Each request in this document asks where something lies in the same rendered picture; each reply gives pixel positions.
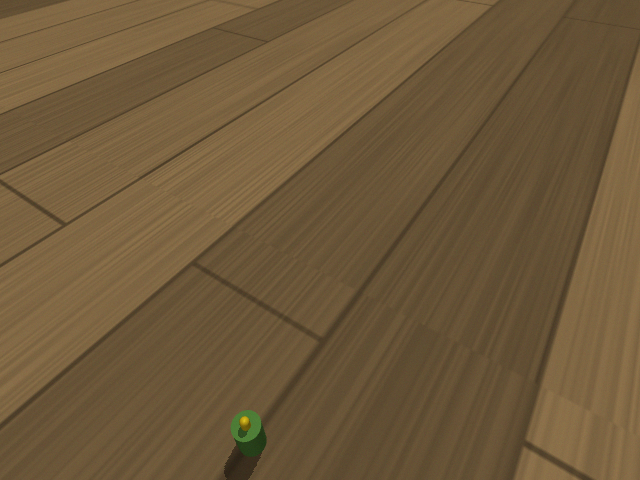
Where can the bottle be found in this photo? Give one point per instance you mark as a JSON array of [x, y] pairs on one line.
[[248, 432]]

